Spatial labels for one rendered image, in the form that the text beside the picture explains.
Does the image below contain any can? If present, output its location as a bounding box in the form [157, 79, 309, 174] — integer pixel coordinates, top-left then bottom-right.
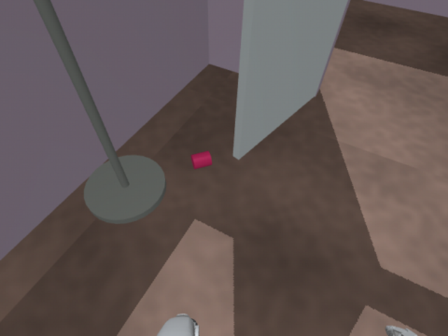
[191, 151, 212, 169]

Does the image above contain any coat stand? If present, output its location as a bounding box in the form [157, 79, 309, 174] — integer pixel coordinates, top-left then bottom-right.
[34, 0, 167, 224]

